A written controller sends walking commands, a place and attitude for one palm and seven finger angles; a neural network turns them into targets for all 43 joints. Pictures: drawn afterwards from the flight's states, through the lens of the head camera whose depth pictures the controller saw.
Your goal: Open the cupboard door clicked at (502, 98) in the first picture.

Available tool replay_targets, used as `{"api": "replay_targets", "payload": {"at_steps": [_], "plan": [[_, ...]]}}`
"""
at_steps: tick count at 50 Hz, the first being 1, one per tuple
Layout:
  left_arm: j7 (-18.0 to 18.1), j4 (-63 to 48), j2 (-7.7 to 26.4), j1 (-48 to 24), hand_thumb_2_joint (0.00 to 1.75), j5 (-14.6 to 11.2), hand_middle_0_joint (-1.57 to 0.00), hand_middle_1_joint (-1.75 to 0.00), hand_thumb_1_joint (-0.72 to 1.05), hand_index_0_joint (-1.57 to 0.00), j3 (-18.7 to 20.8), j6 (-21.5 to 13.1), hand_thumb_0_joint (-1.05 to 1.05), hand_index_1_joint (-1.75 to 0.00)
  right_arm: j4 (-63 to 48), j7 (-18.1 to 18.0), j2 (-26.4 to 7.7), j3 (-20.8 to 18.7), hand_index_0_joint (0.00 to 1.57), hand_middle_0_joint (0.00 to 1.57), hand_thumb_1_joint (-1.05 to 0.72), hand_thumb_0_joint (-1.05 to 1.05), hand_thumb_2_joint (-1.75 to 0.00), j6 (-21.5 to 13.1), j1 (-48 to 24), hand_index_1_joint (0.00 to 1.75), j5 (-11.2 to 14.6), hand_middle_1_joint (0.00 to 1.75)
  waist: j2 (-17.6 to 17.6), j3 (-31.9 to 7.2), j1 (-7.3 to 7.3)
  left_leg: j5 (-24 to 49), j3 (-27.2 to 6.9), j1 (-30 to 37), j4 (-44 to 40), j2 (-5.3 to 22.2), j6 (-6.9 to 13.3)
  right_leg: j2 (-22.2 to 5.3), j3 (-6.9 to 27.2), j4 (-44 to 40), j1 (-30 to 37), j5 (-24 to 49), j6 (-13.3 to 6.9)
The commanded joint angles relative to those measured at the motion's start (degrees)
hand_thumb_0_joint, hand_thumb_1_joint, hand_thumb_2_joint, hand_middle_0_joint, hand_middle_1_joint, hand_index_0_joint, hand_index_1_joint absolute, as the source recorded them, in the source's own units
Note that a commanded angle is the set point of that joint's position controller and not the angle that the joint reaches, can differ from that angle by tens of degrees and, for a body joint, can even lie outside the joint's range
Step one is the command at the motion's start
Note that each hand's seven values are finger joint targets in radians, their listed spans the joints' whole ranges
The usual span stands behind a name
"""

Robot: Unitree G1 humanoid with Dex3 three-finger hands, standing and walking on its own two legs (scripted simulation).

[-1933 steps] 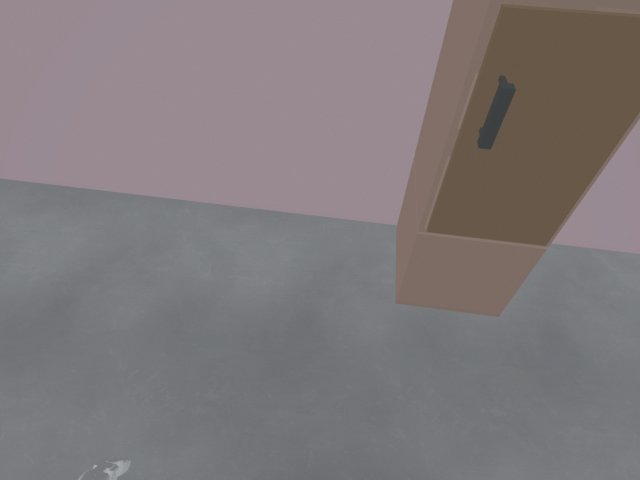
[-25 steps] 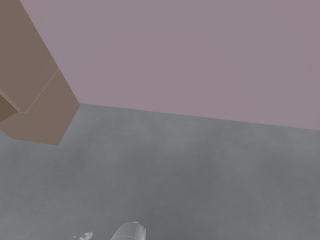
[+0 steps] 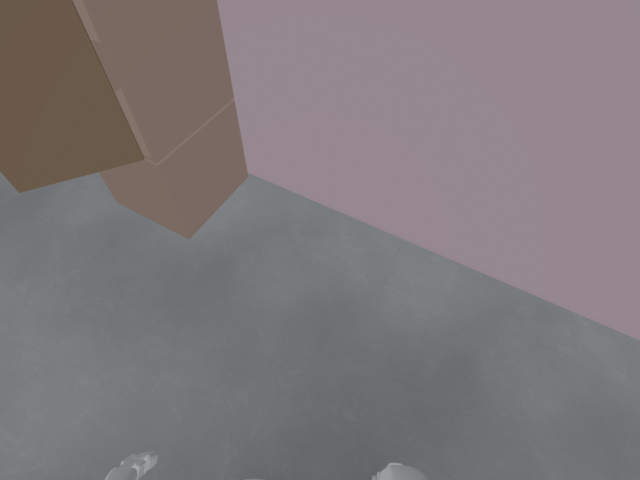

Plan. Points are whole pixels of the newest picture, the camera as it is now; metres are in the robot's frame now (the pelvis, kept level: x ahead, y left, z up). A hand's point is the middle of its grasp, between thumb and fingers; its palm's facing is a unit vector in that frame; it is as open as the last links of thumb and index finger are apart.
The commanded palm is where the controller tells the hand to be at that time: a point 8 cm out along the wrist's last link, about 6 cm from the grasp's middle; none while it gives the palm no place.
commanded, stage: turn to face it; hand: left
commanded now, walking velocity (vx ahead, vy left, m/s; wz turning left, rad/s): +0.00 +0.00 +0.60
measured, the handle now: out of the picture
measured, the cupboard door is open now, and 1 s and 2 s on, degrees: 54 54 54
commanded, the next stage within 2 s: take the last steps up to it in 0.64 s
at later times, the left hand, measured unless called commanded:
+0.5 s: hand out of the picture -0.02 +0.19 -0.19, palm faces +0.36 -0.91 -0.22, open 7.3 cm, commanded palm none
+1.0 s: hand out of the picture -0.02 +0.14 -0.15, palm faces +0.49 -0.84 -0.23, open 7.4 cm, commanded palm none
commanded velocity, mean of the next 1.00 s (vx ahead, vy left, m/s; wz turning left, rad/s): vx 0.08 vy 0.04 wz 0.37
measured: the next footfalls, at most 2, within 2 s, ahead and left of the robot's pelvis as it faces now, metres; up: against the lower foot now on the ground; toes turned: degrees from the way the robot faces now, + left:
right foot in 0.10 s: +0.05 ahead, -0.14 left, +0.00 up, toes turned +1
left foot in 0.48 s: +0.01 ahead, +0.10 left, +0.00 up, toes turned +23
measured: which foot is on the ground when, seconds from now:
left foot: down 0.00-0.10, up 0.12-0.46, down 0.48-0.86, up 0.88-1.00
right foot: up 0.00-0.08, down 0.10-0.48, up 0.50-0.84, down 0.86-1.00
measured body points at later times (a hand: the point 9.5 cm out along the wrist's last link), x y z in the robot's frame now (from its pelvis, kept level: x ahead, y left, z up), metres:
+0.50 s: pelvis +0.01 -0.01 -0.01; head +0.05 +0.02 +0.43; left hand -0.04 +0.24 -0.17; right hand +0.19 -0.23 -0.14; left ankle -0.03 +0.09 -0.74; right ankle +0.01 -0.15 -0.73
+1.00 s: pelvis +0.04 -0.03 +0.01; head +0.07 -0.05 +0.45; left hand -0.04 +0.19 -0.13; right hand +0.19 -0.23 -0.16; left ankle -0.03 +0.09 -0.65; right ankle +0.05 -0.14 -0.74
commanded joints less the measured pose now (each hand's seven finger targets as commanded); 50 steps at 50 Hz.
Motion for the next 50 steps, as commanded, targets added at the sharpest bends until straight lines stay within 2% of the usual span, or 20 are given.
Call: {"api": "replay_targets", "payload": {"at_steps": [1, 3, 5, 6, 8, 11, 18, 21, 22, 23, 24, 26, 31, 37, 41, 42, 43, 44, 47, 50], "plan": [[0.3, -4.5, 3.4, 2.6, 0.9, -0.3, -0.2, -0.3, 0.9, -0.2, 1.0, -1.7, 0.0, -0.3, -3.9, -0.5, -13.0, -4.1, 0.2, 0.2, -0.9, 0.0, -0.9, -0.4, -1.0, 0.3, 0.0, 0.3, 10.7, -7.9, -0.05, 17.8, -14.1, 1.4, -5.9, 11.7, 7.7, 3.3, -2.0, -12.5, 8.5, 3.0, -0.6], [0.6, -3.4, 5.5, 7.6, 0.9, -0.2, -0.2, -0.3, 0.9, -0.2, 1.7, -2.5, 0.0, -0.3, -4.8, -0.3, -11.2, -4.0, 0.2, 0.2, -0.9, 0.0, -0.9, -0.2, -3.3, 0.3, 0.7, 0.3, 6.3, -8.7, 2.93, 10.0, -12.9, -7.1, -0.6, 7.8, 4.3, 1.5, -0.7, -26.4, 21.0, 11.9, -1.0], [1.4, -3.7, 13.8, 9.3, 0.9, 1.0, -0.2, -0.3, 0.9, -0.2, 3.0, -3.2, 0.0, -0.3, -6.8, 0.2, -6.3, -3.5, 0.2, 0.2, -0.9, 0.0, -0.9, -0.3, -3.4, 0.3, 1.2, 0.3, -19.2, -8.3, 4.17, -22.1, 1.3, -19.6, 26.3, -3.9, -2.7, -24.4, 23.9, -37.8, 23.9, 16.2, -11.3], [1.6, -4.1, 12.3, 7.5, 0.9, 0.6, -0.2, -0.3, 0.9, -0.2, 2.2, -3.2, 0.0, -0.3, -6.1, 0.5, -8.6, -3.7, 0.2, 0.2, -0.9, 0.0, -0.9, 0.1, -3.0, 0.3, 0.7, 0.3, -13.6, -6.7, 2.9, -20.9, -1.5, -18.0, 36.0, -0.4, -2.0, -24.2, 19.7, -36.5, 17.7, 16.9, -13.6], [1.8, -5.5, 7.3, 1.0, 0.9, 0.3, -0.2, -0.3, 0.9, -0.2, 1.3, -3.2, 0.0, -0.3, -3.4, 0.9, -7.6, -4.0, 0.2, 0.2, -0.9, 0.0, -0.9, 1.1, -0.9, 0.3, 0.5, 0.3, -12.2, -4.4, -0.6, -13.1, -0.3, -17.5, 42.7, 2.0, -3.0, -17.4, 10.9, -35.2, 15.0, 18.5, -11.9], [1.5, -5.6, 5.7, 1.0, 0.9, 0.3, -0.2, -0.3, 0.9, -0.2, 0.7, -3.5, 0.0, -0.3, -2.7, 1.7, -5.4, -3.1, 0.2, 0.2, -0.9, 0.0, -0.9, 1.5, -1.0, 0.3, 0.6, 0.3, -11.3, -4.2, -1.23, -9.0, 3.1, -16.4, 39.0, 2.6, -4.3, -13.7, -0.4, -32.7, 16.3, 28.3, -9.8], [1.4, -2.1, 8.7, 8.6, 0.9, 1.1, -0.2, -0.3, 0.9, -0.2, 2.2, -3.4, 0.0, -0.3, -3.5, 1.7, -3.0, -1.7, 0.2, 0.2, -0.9, 0.0, -0.9, 0.5, -5.5, 0.3, 1.0, 0.3, -11.6, -6.6, 2.97, -13.1, 9.1, -9.8, 15.3, 1.9, -3.7, -16.8, -3.8, -26.8, 24.1, 41.4, -11.0], [1.1, -1.5, 9.4, 7.3, 0.9, 0.6, -0.2, -0.3, 0.9, -0.2, 2.5, -3.4, 0.0, -0.3, -2.4, 1.3, -4.1, -1.6, 0.2, 0.2, -0.9, 0.0, -0.9, -0.2, -1.2, 0.3, 1.0, 0.3, -9.9, -8.3, 0.38, -4.3, 10.1, 0.0, 2.9, 1.0, -2.5, -16.1, -6.2, -21.4, 20.2, 39.2, -8.5], [0.9, -1.5, 8.5, 6.2, 0.9, 0.2, -0.2, -0.3, 0.9, -0.2, 2.4, -3.1, 0.0, -0.3, -1.6, 1.3, -5.5, -2.0, 0.2, 0.2, -0.9, 0.0, -0.9, -0.6, 1.5, 0.3, 0.8, 0.3, -6.2, -9.1, -1.41, 3.0, 8.8, 7.4, -4.2, 1.8, -1.8, -14.8, -8.0, -16.5, 15.1, 33.7, -6.0], [0.6, -2.6, 5.8, 6.3, 0.9, -0.3, -0.2, -0.3, 0.9, -0.2, 1.9, -2.8, 0.0, -0.3, -0.9, 0.9, -10.8, -3.2, 0.2, 0.2, -0.9, 0.0, -0.9, -1.2, 4.8, 0.3, 0.3, 0.3, 6.6, -12.3, -3.27, 16.0, -3.5, 16.4, -7.2, 11.6, 2.3, -9.4, -11.0, -6.2, 5.4, 18.7, -2.4], [0.5, -4.8, 2.1, 3.3, 0.9, -0.5, -0.2, -0.3, 0.9, -0.2, 0.3, -2.4, 0.0, -0.3, -0.4, 0.2, -16.0, -4.4, 0.2, 0.2, -0.9, 0.0, -0.9, -1.1, 8.5, 0.3, 0.2, 0.3, 19.1, -12.2, -5.32, 38.6, -19.3, 18.9, -8.8, 24.1, 10.6, -2.9, -8.3, 4.9, -6.0, -13.4, 0.3], [0.8, -4.5, 3.4, 0.8, 0.9, 0.1, -0.2, -0.3, 0.9, -0.2, 0.5, -1.3, 0.0, -0.3, -0.3, -0.9, -14.2, -3.5, 0.2, 0.2, -0.9, 0.0, -0.9, -1.0, 7.1, 0.3, 0.0, 0.3, 9.5, -10.1, -4.31, 31.2, -13.4, 13.1, -8.9, 23.0, 13.2, -3.4, -1.2, 11.9, -5.7, -9.8, -1.4], [0.1, 0.1, 2.5, 4.4, 0.9, 0.1, -0.2, -0.3, 0.9, -0.2, 0.7, -0.7, 0.0, -0.3, -1.3, -1.7, -9.7, -1.7, 0.2, 0.2, -0.9, 0.0, -0.9, -1.7, 0.7, 0.3, 0.2, 0.3, 9.2, -7.1, -0.25, 27.6, -5.4, 8.2, -9.8, 15.3, 8.9, -1.7, -0.3, 10.4, -3.2, 0.2, -0.9], [0.2, 0.3, 1.2, 3.8, 0.9, -0.1, -0.2, -0.3, 0.9, -0.2, -0.1, -1.3, 0.0, -0.3, -0.1, -1.5, -9.8, -2.0, 0.2, 0.2, -0.9, 0.0, -0.9, -1.4, 1.7, 0.3, 0.0, 0.3, 8.8, -7.8, -0.92, 25.1, -5.9, 8.2, -8.6, 14.8, 9.3, 0.8, -2.6, -5.6, 3.9, -1.3, -1.2], [-0.2, 2.5, 2.3, 10.6, 0.9, 0.3, -0.2, -0.3, 0.9, -0.2, 0.7, -2.9, 0.0, -0.3, -0.3, -0.8, -8.3, -2.0, 0.2, 0.2, -0.9, 0.0, -0.9, -1.1, -0.5, 0.3, 0.6, 0.3, 6.3, -7.6, 2.73, -2.7, -4.6, -3.3, -3.4, 8.5, 5.2, 1.7, -4.1, -25.8, 20.8, 8.0, -2.0], [0.1, 3.2, 6.6, 13.9, 0.9, 1.0, -0.2, -0.3, 0.9, -0.2, 1.8, -3.7, 0.0, -0.3, -0.9, -0.4, -5.5, -1.7, 0.2, 0.2, -0.9, 0.0, -0.9, -1.1, -0.9, 0.3, 1.2, 0.3, -5.7, -7.4, 4.7, -13.5, 0.9, -14.0, 7.7, 2.3, 1.9, -7.8, 7.0, -33.6, 28.8, -0.5, -4.6], [0.4, 3.2, 11.5, 16.4, 0.9, 1.3, -0.2, -0.3, 0.9, -0.2, 2.8, -3.8, 0.0, -0.3, -3.6, 0.2, -3.4, -1.3, 0.2, 0.2, -0.9, 0.0, -0.9, -1.1, -4.1, 0.3, 0.9, 0.3, -19.7, -2.9, 6.9, -22.9, 4.9, -23.8, 23.4, -2.4, -0.9, -22.5, 26.9, -41.9, 27.3, -6.6, -10.9], [0.7, 2.7, 11.2, 15.9, 0.9, 0.8, -0.2, -0.3, 0.9, -0.2, 2.2, -4.0, 0.0, -0.3, -4.2, 0.7, -7.0, -1.9, 0.2, 0.2, -0.9, 0.0, -0.9, -0.8, -6.7, 0.3, 0.2, 0.3, -13.5, 1.2, 6.47, -19.1, -0.5, -25.0, 33.4, 1.0, -0.6, -25.2, 28.4, -44.7, 19.2, -11.4, -13.7], [0.8, 2.2, 4.8, 8.9, 0.9, 0.3, -0.2, -0.3, 0.9, -0.2, 1.0, -5.4, 0.0, -0.3, -0.2, 1.6, -5.9, -2.5, 0.2, 0.2, -0.9, 0.0, -0.9, -0.5, -2.1, 0.3, 0.0, 0.3, -11.3, 1.6, 1.13, -4.8, -0.7, -22.6, 39.2, 4.5, -1.5, -17.3, 13.4, -42.1, 17.0, 0.8, -9.9], [0.6, 3.3, 3.4, 11.0, 0.9, 0.2, -0.2, -0.3, 0.9, -0.2, 0.8, -6.7, 0.0, -0.3, 1.1, 2.3, -3.6, -2.0, 0.2, 0.2, -0.9, 0.0, -0.9, -0.3, -1.0, 0.3, 0.2, 0.3, -8.5, -0.7, 1.17, 0.9, 2.2, -21.7, 36.7, 4.5, -3.1, -14.5, 3.4, -41.2, 20.0, 11.7, -8.4]]}}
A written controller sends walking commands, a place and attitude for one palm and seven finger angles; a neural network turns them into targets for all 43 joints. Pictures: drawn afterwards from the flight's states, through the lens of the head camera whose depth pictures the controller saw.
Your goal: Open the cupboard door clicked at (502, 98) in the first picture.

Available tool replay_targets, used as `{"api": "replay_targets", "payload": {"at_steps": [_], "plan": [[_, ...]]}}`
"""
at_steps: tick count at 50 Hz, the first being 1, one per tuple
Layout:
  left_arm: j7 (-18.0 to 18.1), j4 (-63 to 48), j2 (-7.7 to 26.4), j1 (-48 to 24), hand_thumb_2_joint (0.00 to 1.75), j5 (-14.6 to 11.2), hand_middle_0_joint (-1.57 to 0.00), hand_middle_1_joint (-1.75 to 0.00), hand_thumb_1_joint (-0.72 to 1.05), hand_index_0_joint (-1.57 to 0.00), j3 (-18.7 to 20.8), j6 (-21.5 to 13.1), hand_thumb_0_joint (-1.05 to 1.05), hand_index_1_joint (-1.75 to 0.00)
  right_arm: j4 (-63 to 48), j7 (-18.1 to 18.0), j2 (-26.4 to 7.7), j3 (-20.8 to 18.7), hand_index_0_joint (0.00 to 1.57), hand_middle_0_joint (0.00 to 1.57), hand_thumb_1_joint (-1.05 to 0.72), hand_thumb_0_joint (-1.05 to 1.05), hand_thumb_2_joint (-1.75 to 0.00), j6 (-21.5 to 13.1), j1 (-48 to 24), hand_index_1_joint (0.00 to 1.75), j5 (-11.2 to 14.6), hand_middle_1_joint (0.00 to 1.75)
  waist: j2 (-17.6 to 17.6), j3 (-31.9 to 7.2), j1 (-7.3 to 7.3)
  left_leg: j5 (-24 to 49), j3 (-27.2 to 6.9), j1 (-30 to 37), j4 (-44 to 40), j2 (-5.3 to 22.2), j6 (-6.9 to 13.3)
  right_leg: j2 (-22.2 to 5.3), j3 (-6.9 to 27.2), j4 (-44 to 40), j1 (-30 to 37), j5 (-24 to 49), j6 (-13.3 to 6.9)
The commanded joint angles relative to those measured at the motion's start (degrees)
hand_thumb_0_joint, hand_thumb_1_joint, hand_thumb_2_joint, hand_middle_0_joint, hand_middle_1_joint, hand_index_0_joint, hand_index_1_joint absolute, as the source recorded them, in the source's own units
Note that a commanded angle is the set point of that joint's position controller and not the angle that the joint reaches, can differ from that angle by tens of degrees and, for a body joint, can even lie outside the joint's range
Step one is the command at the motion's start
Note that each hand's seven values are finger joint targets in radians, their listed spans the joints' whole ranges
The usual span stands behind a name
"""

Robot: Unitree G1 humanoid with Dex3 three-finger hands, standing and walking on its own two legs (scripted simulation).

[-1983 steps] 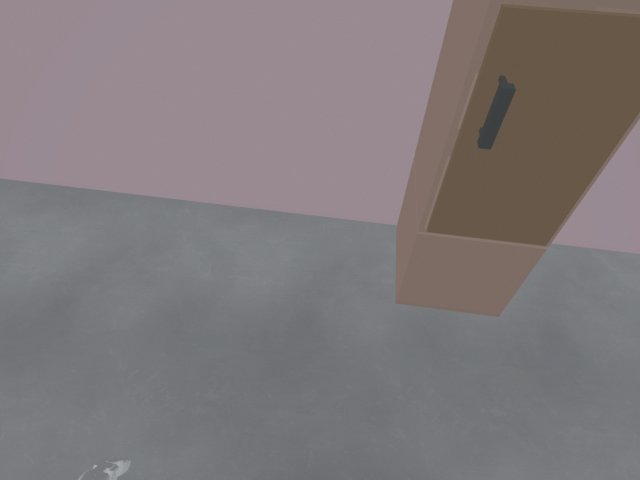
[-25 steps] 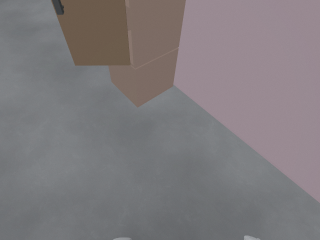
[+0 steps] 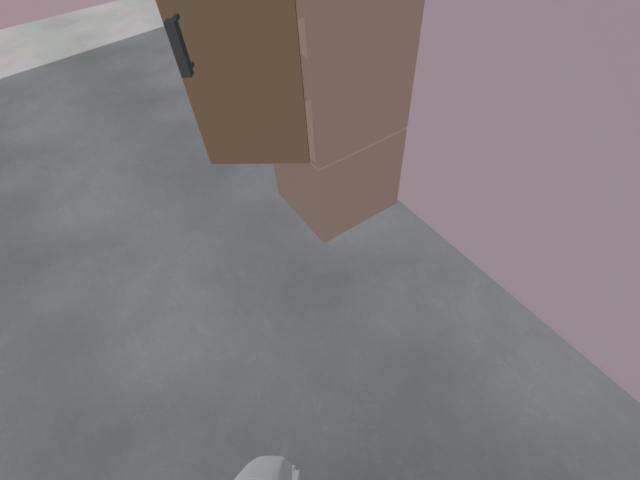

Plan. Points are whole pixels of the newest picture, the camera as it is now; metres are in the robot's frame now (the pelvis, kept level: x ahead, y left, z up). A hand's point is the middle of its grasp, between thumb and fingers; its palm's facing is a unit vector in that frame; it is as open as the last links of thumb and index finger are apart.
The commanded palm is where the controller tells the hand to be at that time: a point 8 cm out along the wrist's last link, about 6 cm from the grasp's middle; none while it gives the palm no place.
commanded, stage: take the last steps up to it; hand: left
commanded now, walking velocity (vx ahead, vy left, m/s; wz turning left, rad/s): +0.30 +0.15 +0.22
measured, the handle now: (182, 45) +1.06 +0.43 +0.05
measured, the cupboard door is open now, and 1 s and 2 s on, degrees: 54 54 54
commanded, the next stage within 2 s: come to a stop and stand still in 1.26 s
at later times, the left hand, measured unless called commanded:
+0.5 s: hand out of the picture +0.12 +0.29 -0.18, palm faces +0.16 -0.97 -0.21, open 7.4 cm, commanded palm none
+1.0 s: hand (181, 339) +0.36 +0.29 -0.15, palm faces +0.11 -0.96 -0.24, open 7.1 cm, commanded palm none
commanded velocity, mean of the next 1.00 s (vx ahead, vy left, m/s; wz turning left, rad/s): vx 0.30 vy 0.08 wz -0.01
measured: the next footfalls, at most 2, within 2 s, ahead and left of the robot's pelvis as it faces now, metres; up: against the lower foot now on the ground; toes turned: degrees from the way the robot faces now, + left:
left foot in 0.32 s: +0.19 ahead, +0.21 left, +0.00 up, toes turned +13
right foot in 0.76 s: +0.36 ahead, +0.01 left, +0.00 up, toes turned -5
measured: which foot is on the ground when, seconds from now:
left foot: up 0.00-0.30, down 0.32-0.76, up 0.78-1.00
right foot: down 0.00-0.32, up 0.34-0.74, down 0.76-1.00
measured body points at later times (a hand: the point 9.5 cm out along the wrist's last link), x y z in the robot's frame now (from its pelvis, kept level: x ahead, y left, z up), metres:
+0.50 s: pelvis +0.14 +0.10 -0.01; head +0.17 +0.11 +0.44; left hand +0.11 +0.34 -0.17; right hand +0.24 -0.12 -0.15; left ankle +0.15 +0.20 -0.74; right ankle +0.11 -0.02 -0.66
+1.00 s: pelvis +0.32 +0.09 +0.01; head +0.35 +0.08 +0.46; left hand +0.35 +0.34 -0.14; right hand +0.34 -0.13 -0.16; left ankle +0.34 +0.26 -0.67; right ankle +0.32 +0.02 -0.74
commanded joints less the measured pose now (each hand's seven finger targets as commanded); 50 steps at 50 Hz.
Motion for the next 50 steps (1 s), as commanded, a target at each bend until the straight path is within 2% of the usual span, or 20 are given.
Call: {"api": "replay_targets", "payload": {"at_steps": [1, 6, 11, 12, 14, 15, 16, 17, 19, 22, 31, 34, 36, 37, 38, 39, 40, 42, 45, 50], "plan": [[0.7, -1.0, 9.8, 4.6, 0.9, -0.1, -0.2, -0.3, 0.9, -0.2, 2.8, -2.2, 0.0, -0.3, -4.6, 1.0, -2.1, -0.9, 0.2, 0.2, -0.9, 0.0, -0.9, -1.8, -4.6, 0.3, 0.2, 0.3, -10.0, 1.3, 1.04, 6.8, -0.3, -10.5, 1.0, 3.6, -1.9, -14.7, 8.6, -16.5, 5.7, 7.1, -3.5], [0.8, 2.9, 10.2, 10.2, 0.9, 0.3, -0.2, -0.3, 0.9, -0.2, 2.9, -2.8, 0.0, -0.3, -5.6, 1.3, -0.7, 0.0, 0.2, 0.2, -0.9, 0.0, -0.9, -2.4, -8.7, 0.3, 0.3, 0.3, -10.3, 1.8, 2.93, 6.2, 2.9, -12.4, -9.4, 4.7, -2.1, -16.6, 4.8, -14.9, 11.9, 18.2, -4.7], [0.7, 4.4, 11.3, 9.2, 0.9, 0.8, -0.2, -0.3, 0.9, -0.2, 3.0, -2.2, 0.0, -0.3, -6.3, 1.9, 0.5, 0.9, 0.2, 0.2, -0.9, 0.0, -0.9, -3.5, -10.7, 0.3, 0.6, 0.3, -13.7, 3.9, 2.77, 4.0, 6.4, -1.9, -24.4, 3.4, -0.1, -17.2, 1.4, -12.2, 6.8, 19.9, -4.0], [0.7, 4.6, 11.6, 8.6, 0.9, 0.9, -0.2, -0.3, 0.9, -0.2, 3.1, -2.0, 0.0, -0.3, -6.1, 1.8, 0.2, 0.8, 0.2, 0.2, -0.9, 0.0, -0.9, -3.8, -9.4, 0.3, 0.7, 0.3, -14.6, 3.6, 2.16, 2.5, 6.9, 2.2, -26.6, 3.0, 0.6, -17.7, 1.5, -10.7, 5.0, 20.0, -3.9], [0.6, 4.0, 12.4, 5.3, 0.9, 0.6, -0.2, -0.3, 0.9, -0.2, 3.4, -1.8, 0.0, -0.3, -3.0, 1.1, -1.8, 0.3, 0.2, 0.2, -0.9, 0.0, -0.9, -4.8, 1.1, 0.3, 0.3, 0.3, -11.7, 0.0, -3.34, 5.5, 9.6, 18.3, -34.1, -0.1, 1.8, -14.7, -2.9, -0.9, -1.2, 23.0, -2.2], [0.2, 3.9, 10.4, 6.4, 0.9, 0.3, -0.2, -0.3, 0.9, -0.2, 2.9, -1.6, 0.0, -0.3, -0.3, 0.4, -5.8, -0.7, 0.2, 0.2, -0.9, 0.0, -0.9, -5.2, 9.4, 0.3, -0.1, 0.3, -2.6, -6.4, -6.37, 5.3, 8.3, 30.6, -36.6, 1.6, 2.5, -11.3, -5.3, 12.4, -4.6, 20.2, -0.8], [-0.3, 2.8, 6.7, 8.9, 0.9, -0.5, -0.2, -0.3, 0.9, -0.2, 2.4, -1.2, 0.0, -0.3, 1.2, -0.7, -12.8, -2.5, 0.2, 0.2, -0.9, 0.0, -0.9, -5.9, 17.1, 0.3, -0.7, 0.3, 13.9, -13.9, -8.42, 6.9, -14.3, 42.4, -39.3, 16.8, 7.8, -2.0, -7.1, 30.0, -19.0, -7.5, 2.0], [-0.1, 0.3, 5.7, 4.1, 0.9, -0.3, -0.2, -0.3, 0.9, -0.2, 1.5, -0.9, 0.0, -0.3, 2.0, -1.9, -14.9, -2.9, 0.2, 0.2, -0.9, 0.0, -0.9, -5.3, 20.8, 0.3, 0.0, 0.3, 15.7, -14.9, -9.5, 8.7, -21.7, 42.3, -45.9, 21.5, 11.1, 0.1, 0.3, 41.7, -25.5, -18.5, 1.0], [0.1, -1.2, 4.8, -1.2, 0.9, -0.3, -0.2, -0.3, 0.9, -0.2, 1.6, -1.0, 0.0, -0.3, 0.4, -2.3, -11.2, -1.8, 0.2, 0.2, -0.9, 0.0, -0.9, -5.7, 12.9, 0.3, -0.1, 0.3, 5.8, -6.5, -6.04, 4.8, -17.3, 29.4, -49.0, 22.2, 12.7, -3.3, 4.4, 50.0, -29.4, -11.9, -0.9], [-0.8, 1.9, 4.6, 2.5, 0.9, 0.4, -0.2, -0.3, 0.9, -0.2, 1.9, 0.5, 0.0, -0.3, -1.7, -2.6, -4.2, 0.3, 0.2, 0.2, -0.9, 0.0, -0.9, -6.7, 4.5, 0.3, -0.1, 0.3, 6.7, -0.2, -0.91, 2.7, -7.4, 16.1, -53.0, 17.7, 9.9, -5.7, 5.7, 45.7, -24.2, -2.4, -0.3], [-1.4, -2.5, 3.7, -6.0, 0.9, 0.2, -0.2, -0.3, 0.9, -0.2, 1.7, 1.1, 0.0, -0.3, 0.8, -2.3, -3.7, 0.3, 0.2, 0.2, -0.9, 0.0, -0.9, -7.7, 7.8, 0.3, -0.3, 0.3, 0.9, 1.6, -0.28, 13.7, 0.5, 19.4, -54.3, 16.4, 12.4, -3.4, 3.3, 18.0, -19.2, 4.6, 0.3], [-1.6, -3.3, 4.4, -7.3, 0.9, 0.4, -0.2, -0.3, 0.9, -0.2, 1.7, 0.6, 0.0, -0.3, 1.9, -2.2, -4.3, 0.3, 0.2, 0.2, -0.9, 0.0, -0.9, -7.3, 8.7, 0.3, -0.4, 0.3, 0.6, 1.6, -0.36, 14.7, 1.6, 20.2, -50.9, 15.9, 11.2, -1.2, 1.4, 11.6, -14.0, 4.9, -0.2], [-1.5, -2.2, 5.5, -3.5, 0.9, 0.6, -0.2, -0.3, 0.9, -0.2, 2.2, 0.1, 0.0, -0.3, 2.6, -2.2, -4.0, 0.6, 0.2, 0.2, -0.9, 0.0, -0.9, -7.0, 9.1, 0.3, -0.3, 0.3, -1.2, -0.1, 1.67, 16.9, 3.7, 18.8, -43.2, 13.2, 8.7, 0.9, -0.3, 4.8, -4.7, 6.9, -0.9], [-1.2, -0.4, 8.0, 2.9, 0.9, 0.7, -0.2, -0.3, 0.9, -0.2, 2.9, -0.6, 0.0, -0.3, 2.6, -2.0, -3.5, 0.7, 0.2, 0.2, -0.9, 0.0, -0.9, -7.1, 8.6, 0.3, 0.2, 0.3, -5.2, -2.6, 4.61, 18.3, 6.1, 14.5, -33.2, 9.6, 6.5, 0.0, 2.9, 1.6, 5.3, 7.8, -2.3], [-0.7, 1.9, 13.1, 10.7, 0.9, 1.1, -0.2, -0.3, 0.9, -0.2, 4.2, -1.5, 0.0, -0.3, 1.6, -1.6, -1.4, 0.9, 0.2, 0.2, -0.9, 0.0, -0.9, -7.3, 8.7, 0.3, 0.9, 0.3, -16.7, -7.2, 7.11, 6.9, 10.6, 2.2, -17.2, 3.0, 3.5, -12.7, 20.6, -3.0, 18.3, 9.6, -7.1], [-0.4, 3.0, 16.8, 14.4, 0.9, 0.0, -0.2, -0.3, 0.9, -0.2, 4.7, -1.4, 0.0, -0.3, -0.1, -1.4, -1.7, 0.9, 0.2, 0.2, -0.9, 0.0, -0.9, -7.1, 7.8, 0.3, 0.9, 0.3, -21.3, -8.3, 7.17, -15.9, 8.7, -5.6, -1.2, -0.7, 1.8, -22.9, 34.5, -10.9, 20.8, 13.2, -13.5], [0.3, 2.5, 14.5, 11.2, 0.9, -0.3, -0.2, -0.3, 0.9, -0.2, 4.4, -1.7, 0.0, -0.3, 0.2, -1.5, -3.6, 0.5, 0.2, 0.2, -0.9, 0.0, -0.9, -6.8, 5.0, 0.3, 0.8, 0.3, -15.1, -5.6, 6.47, -11.9, 1.2, -7.8, 4.7, 2.3, 2.2, -21.6, 33.3, -11.9, 16.3, 12.2, -13.5], [0.8, 0.6, 10.5, 4.0, 0.9, -0.5, -0.2, -0.3, 0.9, -0.2, 3.1, -1.6, 0.0, -0.3, 0.5, -1.5, -0.9, 0.4, 0.2, 0.2, -0.9, 0.0, -0.9, -6.3, 2.0, 0.3, 0.7, 0.3, -5.8, -0.3, 3.23, -3.7, -0.4, -7.6, 4.2, 5.6, 1.3, -18.7, 24.0, -13.2, 6.9, 14.5, -11.2], [0.4, 0.8, 7.1, 1.6, 0.9, -0.4, -0.2, -0.3, 0.9, -0.2, 2.0, -2.7, 0.0, -0.3, 2.3, -0.9, 2.1, 1.1, 0.2, 0.2, -0.9, 0.0, -0.9, -5.0, 6.6, 0.3, 0.2, 0.3, -8.4, -1.9, -0.48, 2.8, 1.7, -1.2, -3.5, 6.4, -0.4, -12.7, 10.2, -14.8, 1.2, 19.6, -7.8], [0.1, 3.2, 7.6, 4.0, 0.9, -0.2, -0.2, -0.3, 0.9, -0.2, 2.1, -3.3, 0.0, -0.3, 1.1, -0.1, 3.1, 0.9, 0.2, 0.2, -0.9, 0.0, -0.9, -4.6, 3.1, 0.3, 0.3, 0.3, -8.9, -1.0, 0.1, 7.3, 4.6, -1.8, -15.9, 5.8, -1.4, -11.3, 6.8, -16.0, 3.2, 20.0, -8.2]]}}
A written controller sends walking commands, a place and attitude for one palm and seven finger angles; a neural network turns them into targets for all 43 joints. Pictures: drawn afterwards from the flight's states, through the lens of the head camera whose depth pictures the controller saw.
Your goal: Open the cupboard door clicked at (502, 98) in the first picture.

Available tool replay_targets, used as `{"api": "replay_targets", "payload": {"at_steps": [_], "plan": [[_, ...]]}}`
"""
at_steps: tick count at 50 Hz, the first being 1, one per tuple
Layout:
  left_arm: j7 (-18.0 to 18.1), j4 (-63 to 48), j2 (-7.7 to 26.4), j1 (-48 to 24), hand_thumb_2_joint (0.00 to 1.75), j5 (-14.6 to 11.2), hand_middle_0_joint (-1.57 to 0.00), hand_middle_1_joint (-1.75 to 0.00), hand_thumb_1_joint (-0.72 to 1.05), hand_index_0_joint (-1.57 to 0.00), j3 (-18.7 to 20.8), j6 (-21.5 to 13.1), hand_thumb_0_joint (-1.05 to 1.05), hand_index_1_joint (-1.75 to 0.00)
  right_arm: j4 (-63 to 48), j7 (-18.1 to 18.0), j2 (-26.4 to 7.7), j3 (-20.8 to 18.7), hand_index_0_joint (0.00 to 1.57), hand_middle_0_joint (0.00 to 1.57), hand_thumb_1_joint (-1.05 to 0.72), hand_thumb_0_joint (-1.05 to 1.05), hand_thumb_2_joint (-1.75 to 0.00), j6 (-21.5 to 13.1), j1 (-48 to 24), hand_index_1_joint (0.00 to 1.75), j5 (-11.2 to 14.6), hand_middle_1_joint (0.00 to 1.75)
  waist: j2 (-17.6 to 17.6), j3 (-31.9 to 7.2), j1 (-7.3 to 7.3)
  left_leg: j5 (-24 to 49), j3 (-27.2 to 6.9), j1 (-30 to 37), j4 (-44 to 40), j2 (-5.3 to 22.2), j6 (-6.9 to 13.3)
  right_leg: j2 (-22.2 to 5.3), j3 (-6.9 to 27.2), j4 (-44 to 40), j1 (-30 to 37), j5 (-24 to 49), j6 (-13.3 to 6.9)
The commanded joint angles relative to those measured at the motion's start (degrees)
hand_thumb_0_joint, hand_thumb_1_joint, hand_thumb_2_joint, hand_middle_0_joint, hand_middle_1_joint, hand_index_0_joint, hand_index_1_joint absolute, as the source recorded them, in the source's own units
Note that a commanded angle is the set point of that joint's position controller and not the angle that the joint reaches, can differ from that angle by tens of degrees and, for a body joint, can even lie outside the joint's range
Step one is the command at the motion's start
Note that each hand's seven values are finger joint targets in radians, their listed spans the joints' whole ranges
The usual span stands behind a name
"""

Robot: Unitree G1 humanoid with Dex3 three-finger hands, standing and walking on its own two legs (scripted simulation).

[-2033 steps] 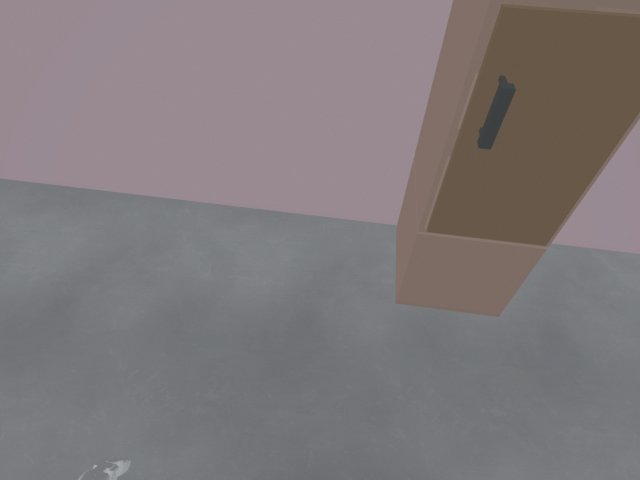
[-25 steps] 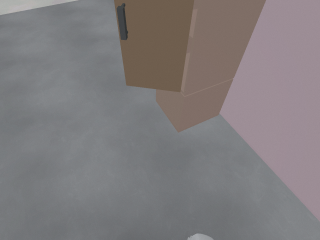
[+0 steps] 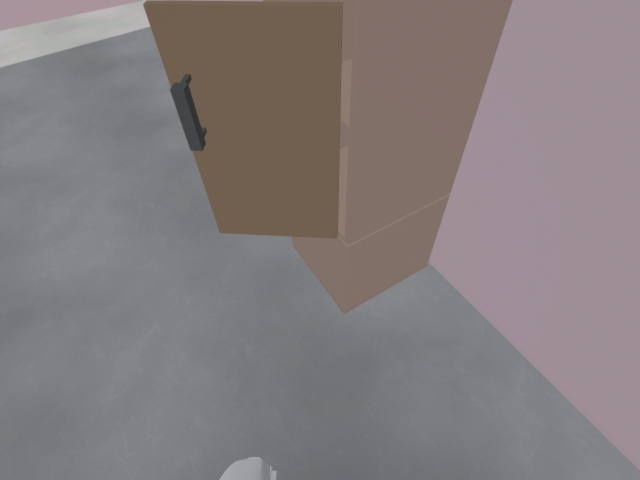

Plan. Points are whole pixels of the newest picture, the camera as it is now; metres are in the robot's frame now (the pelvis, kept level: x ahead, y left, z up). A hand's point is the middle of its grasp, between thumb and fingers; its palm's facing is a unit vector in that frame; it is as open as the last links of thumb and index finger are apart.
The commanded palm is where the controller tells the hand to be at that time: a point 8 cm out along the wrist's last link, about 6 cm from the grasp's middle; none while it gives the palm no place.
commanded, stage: take the last steps up to it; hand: left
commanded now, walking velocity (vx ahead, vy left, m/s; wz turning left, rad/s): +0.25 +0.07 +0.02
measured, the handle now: (192, 112) +0.75 +0.30 +0.05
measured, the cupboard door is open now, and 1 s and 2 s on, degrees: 54 54 54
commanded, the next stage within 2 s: come to a stop and stand still in 0.26 s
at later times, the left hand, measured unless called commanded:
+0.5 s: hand (166, 456) +0.18 +0.25 -0.19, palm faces +0.04 -0.98 -0.19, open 7.3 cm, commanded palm none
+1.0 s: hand (183, 417) +0.24 +0.24 -0.19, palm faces +0.02 -0.98 -0.18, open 7.3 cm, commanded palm none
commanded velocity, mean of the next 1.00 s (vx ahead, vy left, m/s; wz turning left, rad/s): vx -0.03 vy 0.00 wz -0.01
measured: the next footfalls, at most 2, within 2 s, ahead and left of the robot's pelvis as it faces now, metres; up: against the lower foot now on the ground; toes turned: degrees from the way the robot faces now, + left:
left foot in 0.24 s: +0.22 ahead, +0.17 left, +0.00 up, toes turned +5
right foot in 0.58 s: +0.17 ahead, -0.07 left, +0.00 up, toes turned -3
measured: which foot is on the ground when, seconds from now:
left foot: up 0.00-0.22, down 0.24-1.00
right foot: down 0.00-0.24, up 0.26-0.56, down 0.58-1.00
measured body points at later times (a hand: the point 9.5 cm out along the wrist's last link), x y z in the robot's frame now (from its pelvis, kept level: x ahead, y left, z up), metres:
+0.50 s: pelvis +0.15 +0.08 -0.01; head +0.17 +0.09 +0.44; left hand +0.18 +0.31 -0.17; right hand +0.19 -0.15 -0.16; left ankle +0.17 +0.16 -0.75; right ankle +0.17 -0.05 -0.72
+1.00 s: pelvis +0.16 +0.07 -0.01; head +0.19 +0.08 +0.43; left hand +0.24 +0.30 -0.17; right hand +0.18 -0.16 -0.16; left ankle +0.16 +0.16 -0.75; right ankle +0.14 -0.06 -0.73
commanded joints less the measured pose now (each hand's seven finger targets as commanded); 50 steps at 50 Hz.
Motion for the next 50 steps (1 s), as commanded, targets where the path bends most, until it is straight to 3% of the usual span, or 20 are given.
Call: {"api": "replay_targets", "payload": {"at_steps": [1, 7, 9, 10, 11, 12, 13, 14, 17, 23, 26, 30, 36, 38, 40, 42, 44, 48, 49, 50], "plan": [[-0.5, 0.7, 6.1, 6.5, 0.9, 0.2, -0.2, -0.3, 0.9, -0.2, 0.6, -0.7, 0.0, -0.3, -3.4, 1.0, -0.9, -0.3, 0.2, 0.2, -0.9, 0.0, -0.9, -0.7, -1.9, 0.3, 0.1, 0.3, -7.2, -0.1, 1.67, 3.5, 2.0, -2.6, -9.2, 0.2, -0.8, -14.3, 8.6, -10.2, 3.0, 14.3, -5.1], [-0.3, 3.1, 7.8, 7.6, 0.9, 0.8, -0.2, -0.3, 0.9, -0.2, 0.9, 0.1, 0.0, -0.3, -5.7, 1.3, -2.3, -0.5, 0.2, 0.2, -0.9, 0.0, -0.9, -1.6, -7.0, 0.3, 0.1, 0.3, -7.8, 2.9, 1.91, 1.7, 3.0, 3.9, -19.9, -1.6, 0.7, -16.5, 9.7, -7.1, 1.2, 10.3, -4.4], [-0.3, 3.1, 7.9, 6.0, 0.9, 0.4, -0.2, -0.3, 0.9, -0.2, 1.0, 0.6, 0.0, -0.3, -3.8, 0.8, -3.5, -0.5, 0.2, 0.2, -0.9, 0.0, -0.9, -2.2, -1.5, 0.3, -0.1, 0.3, -5.9, 1.8, -1.23, 4.8, 4.9, 14.6, -26.9, -3.9, 1.4, -13.6, 6.4, -0.7, -2.7, 11.5, -2.5], [-0.4, 3.0, 6.7, 6.4, 0.9, 0.3, -0.2, -0.3, 0.9, -0.2, 0.7, 0.8, 0.0, -0.3, -1.9, 0.3, -5.7, -0.9, 0.2, 0.2, -0.9, 0.0, -0.9, -2.7, 4.1, 0.3, -0.2, 0.3, -1.0, -1.3, -3.28, 5.3, 3.5, 23.7, -29.5, -3.1, 2.2, -10.7, 4.3, 8.7, -6.1, 11.8, -1.2], [-0.6, 2.3, 4.1, 8.6, 0.9, 0.0, -0.2, -0.3, 0.9, -0.2, 0.2, 1.0, 0.0, -0.3, -0.7, -0.4, -11.1, -2.1, 0.2, 0.2, -0.9, 0.0, -0.9, -3.2, 10.5, 0.3, -0.9, 0.3, 10.3, -6.6, -4.92, 8.8, -10.4, 33.1, -31.1, 8.3, 6.5, -4.4, -0.1, 22.6, -14.5, -2.1, 1.5], [-0.6, 0.7, 2.8, 7.0, 0.9, -0.3, -0.2, -0.3, 0.9, -0.2, -0.5, 0.9, 0.0, -0.3, -0.4, -1.3, -14.1, -2.7, 0.2, 0.2, -0.9, 0.0, -0.9, -2.6, 14.5, 0.3, -0.7, 0.3, 17.2, -8.9, -5.67, 13.5, -22.1, 35.6, -36.5, 16.4, 12.1, 0.0, 0.1, 38.0, -21.8, -21.6, 2.2], [-0.4, -0.6, 2.9, 4.7, 0.9, 0.0, -0.2, -0.3, 0.9, -0.2, -0.4, 1.2, 0.0, -0.3, -1.0, -1.8, -13.9, -2.3, 0.2, 0.2, -0.9, 0.0, -0.9, -2.0, 13.1, 0.3, -0.5, 0.3, 11.6, -6.4, -5.04, 13.3, -21.9, 31.7, -38.3, 18.5, 14.4, -1.7, 4.7, 45.7, -24.4, -21.7, 1.3], [-0.3, -0.2, 2.8, 3.9, 0.9, 0.4, -0.2, -0.3, 0.9, -0.2, -0.3, 1.5, 0.0, -0.3, -2.1, -1.8, -11.1, -1.6, 0.2, 0.2, -0.9, 0.0, -0.9, -2.2, 8.8, 0.3, -0.4, 0.3, 7.4, -4.7, -3.24, 8.4, -19.1, 25.5, -39.9, 16.4, 13.7, -3.3, 6.0, 48.2, -24.7, -18.3, 1.2], [-1.0, 1.2, 1.8, 5.2, 0.9, 0.7, -0.2, -0.3, 0.9, -0.2, -0.3, 2.6, 0.0, -0.3, -3.9, -2.2, -6.2, 0.2, 0.2, 0.2, -0.9, 0.0, -0.9, -3.0, 2.2, 0.3, -0.1, 0.3, 7.1, -0.2, 0.17, 5.9, -11.2, 14.6, -43.3, 12.4, 11.4, -5.8, 7.6, 45.4, -21.0, -10.1, 2.1], [0.3, 1.9, -0.6, 6.4, 0.9, -0.1, -0.2, -0.3, 0.9, -0.2, -1.5, 4.4, 0.0, -0.3, -3.3, -3.1, -5.8, 0.9, 0.2, 0.2, -0.9, 0.0, -0.9, -2.7, -0.7, 0.3, -0.1, 0.3, 1.4, -4.7, 2.25, 34.1, -2.8, 13.5, -37.2, 10.9, 10.7, -3.4, 6.0, 22.1, -7.2, -5.4, 4.2], [0.4, 1.6, 2.3, 5.7, 0.9, 0.1, -0.2, -0.3, 0.9, -0.2, -0.8, 5.3, 0.0, -0.3, -2.4, -3.4, -6.8, 0.3, 0.2, 0.2, -0.9, 0.0, -0.9, -0.9, -1.6, 0.3, 0.3, 0.3, 5.3, -3.6, 2.38, 26.4, -3.3, 13.4, -34.5, 10.2, 9.3, -2.5, 5.4, 14.1, -4.5, -1.9, 4.2], [0.6, -1.0, 8.0, 2.7, 0.9, 0.8, -0.2, -0.3, 0.9, -0.2, 0.1, 5.5, 0.0, -0.3, -2.2, -3.0, -5.9, -0.7, 0.2, 0.2, -0.9, 0.0, -0.9, 0.7, 1.1, 0.3, 0.9, 0.3, -2.4, -0.7, 0.89, 9.6, -0.6, 10.2, -28.1, 2.2, 3.3, -8.3, 12.9, 7.8, -4.5, 22.0, -0.1], [1.7, -2.7, 9.4, -1.4, 0.9, 0.1, -0.2, -0.3, 0.9, -0.2, 0.5, 5.2, 0.0, -0.3, -2.1, -2.3, -3.1, -0.7, 0.2, 0.2, -0.9, 0.0, -0.9, 2.6, 3.1, 0.3, 1.1, 0.3, -12.6, -6.6, 0.03, -9.2, 1.5, 12.1, -15.1, -3.9, 0.8, -16.0, 17.0, 3.0, -2.1, 34.4, -7.2], [2.0, -3.1, 9.3, -2.9, 0.9, 0.3, -0.2, -0.3, 0.9, -0.2, 0.7, 5.4, 0.0, -0.3, -2.2, -2.3, -2.6, -0.6, 0.2, 0.2, -0.9, 0.0, -0.9, 2.7, 2.9, 0.3, 1.1, 0.3, -10.3, -5.9, -0.04, -8.4, 0.5, 12.0, -18.6, -3.3, 0.7, -15.5, 16.2, 3.7, -1.7, 32.5, -7.1], [1.8, -3.5, 9.0, -3.9, 0.9, 0.0, -0.2, -0.3, 0.9, -0.2, 0.8, 5.5, 0.0, -0.3, -1.5, -2.2, -3.4, -0.5, 0.2, 0.2, -0.9, 0.0, -0.9, 2.3, 4.3, 0.3, 1.0, 0.3, -7.1, -6.4, -0.66, 5.9, -0.8, 16.4, -26.8, -1.4, 1.1, -12.5, 13.8, 6.9, -3.2, 26.5, -3.8], [1.5, -4.3, 5.6, -3.4, 0.9, -0.3, -0.2, -0.3, 0.9, -0.2, 0.3, 5.8, 0.0, -0.3, -2.4, -2.6, -6.8, -0.8, 0.2, 0.2, -0.9, 0.0, -0.9, 1.6, 2.9, 0.3, 0.2, 0.3, 5.8, -6.1, 0.6, 23.6, -9.6, 16.6, -32.5, 8.1, 5.6, -4.1, 6.6, 12.7, -5.6, 9.0, 2.0], [1.4, -4.0, 4.8, -4.5, 0.9, -0.2, -0.2, -0.3, 0.9, -0.2, 0.1, 6.7, 0.0, -0.3, -2.9, -3.1, -7.1, -0.7, 0.2, 0.2, -0.9, 0.0, -0.9, 1.2, 0.2, 0.3, 0.0, 0.3, 13.4, -1.9, 0.7, 26.7, -11.3, 13.1, -37.3, 10.7, 9.8, -0.8, 6.7, 21.1, -7.4, -11.6, 3.1], [0.9, -2.9, 3.7, -2.9, 0.9, 0.0, -0.2, -0.3, 0.9, -0.2, -0.2, 6.5, 0.0, -0.3, -3.4, -3.5, -7.0, -0.4, 0.2, 0.2, -0.9, 0.0, -0.9, 0.5, -1.0, 0.3, -0.2, 0.3, 8.0, -2.2, 1.53, 29.1, -8.6, 16.5, -35.0, 9.6, 10.8, -1.1, 8.0, 19.5, -8.3, -12.5, 2.8], [0.7, -2.6, 3.7, -2.2, 0.9, -0.1, -0.2, -0.3, 0.9, -0.2, -0.3, 6.2, 0.0, -0.3, -3.3, -3.4, -7.5, -0.5, 0.2, 0.2, -0.9, 0.0, -0.9, 0.4, -0.8, 0.3, -0.1, 0.3, 7.0, -3.6, 1.7, 30.4, -7.8, 19.1, -33.6, 8.4, 9.8, -1.1, 7.5, 14.5, -6.8, -8.8, 3.0], [3.1, -0.2, 5.2, 5.1, 0.9, -0.2, -0.2, -0.3, 0.9, -0.2, -1.2, 4.4, 0.0, -0.3, -6.6, -2.6, -10.8, -1.4, 0.2, 0.2, -0.9, 0.0, -0.9, 0.0, -5.4, 0.3, 1.6, 0.3, 8.9, -5.8, 3.57, 42.1, -4.7, 23.1, -17.8, 7.6, 6.3, -4.1, 10.5, 5.2, -10.0, 1.8, 2.8]]}}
